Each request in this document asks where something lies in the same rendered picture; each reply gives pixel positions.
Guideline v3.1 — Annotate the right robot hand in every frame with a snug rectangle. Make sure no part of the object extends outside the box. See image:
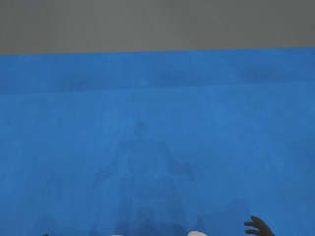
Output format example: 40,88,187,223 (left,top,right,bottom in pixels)
244,215,276,236

